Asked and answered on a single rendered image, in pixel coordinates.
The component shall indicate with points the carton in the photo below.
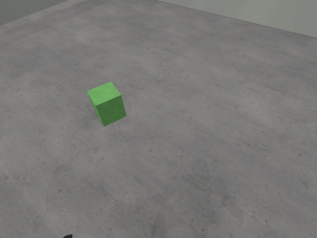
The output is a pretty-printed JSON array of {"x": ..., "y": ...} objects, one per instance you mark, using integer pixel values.
[{"x": 107, "y": 102}]

